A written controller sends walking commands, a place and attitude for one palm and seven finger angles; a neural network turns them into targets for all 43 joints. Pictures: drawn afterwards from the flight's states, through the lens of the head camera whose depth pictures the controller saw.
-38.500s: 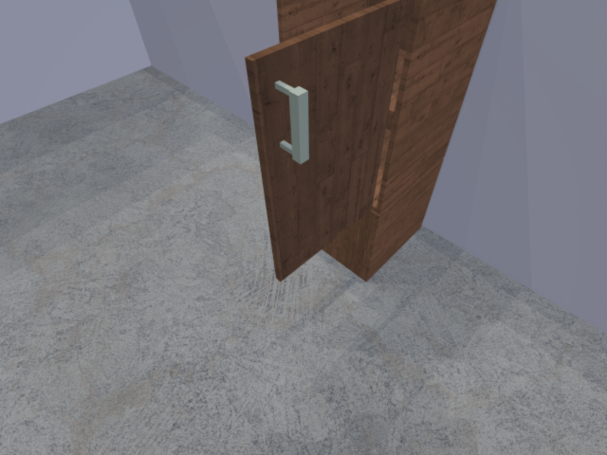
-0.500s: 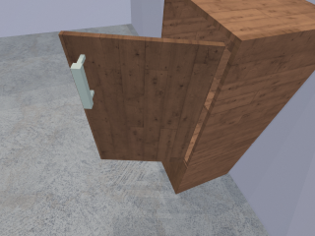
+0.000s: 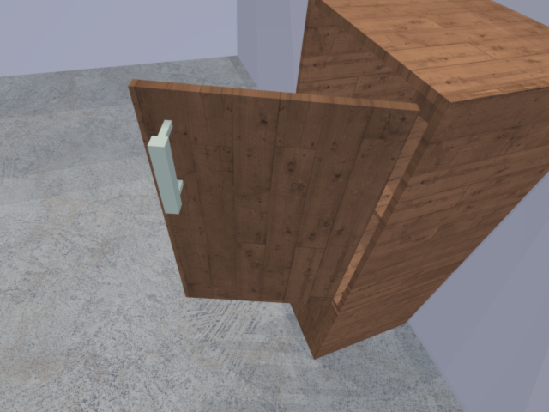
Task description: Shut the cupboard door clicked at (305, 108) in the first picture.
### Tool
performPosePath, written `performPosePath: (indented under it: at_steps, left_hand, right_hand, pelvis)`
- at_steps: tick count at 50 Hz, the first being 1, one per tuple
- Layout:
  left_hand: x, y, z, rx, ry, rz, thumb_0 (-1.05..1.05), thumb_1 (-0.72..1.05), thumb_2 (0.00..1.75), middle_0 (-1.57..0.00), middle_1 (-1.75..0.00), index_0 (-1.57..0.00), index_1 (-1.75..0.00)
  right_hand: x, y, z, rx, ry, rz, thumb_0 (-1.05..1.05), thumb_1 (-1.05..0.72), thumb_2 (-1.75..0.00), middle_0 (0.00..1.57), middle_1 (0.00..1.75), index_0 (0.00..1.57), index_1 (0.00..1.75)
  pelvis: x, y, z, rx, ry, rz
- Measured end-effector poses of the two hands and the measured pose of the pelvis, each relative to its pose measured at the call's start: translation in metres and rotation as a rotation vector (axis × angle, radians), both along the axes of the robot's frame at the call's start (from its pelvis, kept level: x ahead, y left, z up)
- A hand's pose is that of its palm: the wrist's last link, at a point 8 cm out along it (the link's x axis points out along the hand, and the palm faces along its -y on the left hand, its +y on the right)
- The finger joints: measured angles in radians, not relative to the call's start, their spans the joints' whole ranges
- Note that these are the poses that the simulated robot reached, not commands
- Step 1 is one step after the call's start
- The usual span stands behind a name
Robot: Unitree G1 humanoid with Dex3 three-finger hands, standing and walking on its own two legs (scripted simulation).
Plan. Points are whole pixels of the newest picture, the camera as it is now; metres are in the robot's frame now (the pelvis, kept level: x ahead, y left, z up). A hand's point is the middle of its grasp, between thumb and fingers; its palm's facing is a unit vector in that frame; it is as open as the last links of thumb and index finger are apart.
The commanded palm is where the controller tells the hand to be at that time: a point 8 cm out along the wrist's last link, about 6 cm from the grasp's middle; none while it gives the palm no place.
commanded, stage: raise the hand and make a fist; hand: left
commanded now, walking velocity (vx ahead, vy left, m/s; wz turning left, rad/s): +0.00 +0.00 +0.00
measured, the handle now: (170, 168) +0.41 +0.20 +0.13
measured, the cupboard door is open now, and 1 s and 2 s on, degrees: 68 68 68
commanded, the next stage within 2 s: bring the fist close to the handle in 1.96 s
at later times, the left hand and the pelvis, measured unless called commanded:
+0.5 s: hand out of the picture +0.11 +0.18 -0.05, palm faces +0.19 -0.98 -0.02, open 6.0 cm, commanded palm +0.11 +0.21 -0.01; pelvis -0.01 -0.03 -0.07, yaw +5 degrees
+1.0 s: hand (134, 323) +0.20 +0.19 +0.07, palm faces +0.13 -0.99 -0.07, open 3.7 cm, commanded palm +0.16 +0.23 +0.06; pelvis +0.03 -0.02 -0.04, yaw +6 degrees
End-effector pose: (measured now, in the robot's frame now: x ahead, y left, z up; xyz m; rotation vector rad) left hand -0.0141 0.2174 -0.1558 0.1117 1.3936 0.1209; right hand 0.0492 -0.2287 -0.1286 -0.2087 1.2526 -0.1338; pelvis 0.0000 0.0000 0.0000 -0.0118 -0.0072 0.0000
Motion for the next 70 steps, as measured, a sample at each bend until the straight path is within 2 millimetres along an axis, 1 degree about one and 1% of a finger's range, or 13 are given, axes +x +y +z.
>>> performPosePath:
  at_steps: [4,10,12,14,18,23,27,33,39,47,56,65,70]
  left_hand:
    - [0.02,0.01,0.006,0.017,-0.063,0.046,0.0,0.91,0.89,-0.2,-0.3,-0.2,-0.3]
    - [0.153,0.015,0.145,0.099,-0.967,0.085,0.01,0.92,0.89,-0.23,-0.32,-0.22,-0.32]
    - [0.18,0.003,0.181,0.061,-1.227,0.045,0.01,0.92,0.89,-0.24,-0.34,-0.23,-0.34]
    - [0.192,-0.01,0.195,-0.017,-1.396,-0.002,0.01,0.92,0.9,-0.27,-0.37,-0.26,-0.37]
    - [0.177,-0.022,0.167,-0.129,-1.419,-0.125,0.0,0.91,0.89,-0.33,-0.44,-0.32,-0.44]
    - [0.116,-0.002,0.106,-0.077,-1.168,0.002,0.0,0.91,0.89,-0.42,-0.53,-0.41,-0.53]
    - [0.091,0.015,0.129,0.086,-1.267,0.075,0.02,0.9,0.9,-0.49,-0.61,-0.48,-0.61]
    - [0.139,-0.006,0.193,0.052,-1.608,-0.107,0.02,0.91,0.9,-0.59,-0.73,-0.58,-0.73]
    - [0.193,-0.019,0.176,-0.125,-1.284,-0.21,0.01,0.9,0.9,-0.71,-0.85,-0.7,-0.85]
    - [0.187,0.029,0.219,0.082,-1.39,-0.025,0.02,0.9,0.9,-0.85,-1.0,-0.84,-1.01]
    - [0.201,0.014,0.215,-0.075,-1.35,-0.162,0.01,0.9,0.9,-1.02,-1.19,-1.01,-1.19]
    - [0.207,0.043,0.271,0.056,-1.538,-0.096,0.02,0.9,0.9,-1.19,-1.36,-1.18,-1.37]
    - [0.213,0.037,0.266,-0.013,-1.434,-0.133,0.01,0.9,0.9,-1.25,-1.44,-1.25,-1.44]
  right_hand:
    - [0.002,0.002,0.001,-0.007,-0.032,-0.003,0.01,-0.91,-0.9,0.2,0.3,0.21,0.3]
    - [0.029,0.0,0.018,0.017,-0.385,0.062,0.01,-0.91,-0.9,0.2,0.3,0.21,0.3]
    - [0.045,-0.004,0.018,0.037,-0.489,0.082,0.01,-0.91,-0.9,0.2,0.3,0.21,0.3]
    - [0.061,-0.009,0.016,0.04,-0.566,0.096,0.01,-0.9,-0.9,0.2,0.3,0.21,0.3]
    - [0.093,-0.021,0.021,0.025,-0.659,0.103,0.02,-0.9,-0.9,0.2,0.3,0.21,0.3]
    - [0.134,-0.03,0.036,-0.026,-0.745,0.188,0.02,-0.9,-0.9,0.2,0.3,0.21,0.3]
    - [0.164,-0.023,0.037,-0.036,-0.794,0.298,0.02,-0.9,-0.9,0.2,0.3,0.2,0.3]
    - [0.187,0.002,0.019,0.047,-0.817,0.331,0.02,-0.9,-0.9,0.2,0.3,0.2,0.3]
    - [0.168,0.012,0.013,0.12,-0.711,0.171,0.02,-0.9,-0.9,0.2,0.3,0.21,0.3]
    - [0.151,-0.002,0.016,0.057,-0.601,0.169,0.02,-0.9,-0.9,0.2,0.3,0.21,0.3]
    - [0.165,-0.005,0.033,0.001,-0.662,0.185,0.02,-0.9,-0.9,0.2,0.3,0.21,0.3]
    - [0.181,0.026,0.055,0.061,-0.763,0.225,0.02,-0.9,-0.9,0.2,0.3,0.2,0.3]
    - [0.18,0.039,0.059,0.089,-0.76,0.24,0.02,-0.9,-0.9,0.2,0.3,0.21,0.3]
  pelvis:
    - [-0.001,0.004,-0.002,-0.006,-0.002,0.01]
    - [-0.006,0.002,-0.008,0.005,0.006,0.08]
    - [-0.01,0.0,-0.018,0.028,0.02,0.079]
    - [-0.014,-0.002,-0.029,0.029,0.038,0.073]
    - [-0.017,-0.012,-0.047,0.021,0.075,0.055]
    - [-0.016,-0.024,-0.064,0.012,0.11,0.065]
    - [-0.011,-0.029,-0.073,-0.018,0.14,0.098]
    - [-0.005,-0.029,-0.077,-0.049,0.152,0.124]
    - [0.013,-0.029,-0.057,-0.015,0.154,0.085]
    - [0.035,-0.022,-0.041,-0.014,0.14,0.085]
    - [0.032,-0.008,-0.036,-0.025,0.123,0.09]
    - [0.032,-0.001,-0.026,-0.028,0.061,0.096]
    - [0.029,0.003,-0.02,-0.025,0.031,0.099]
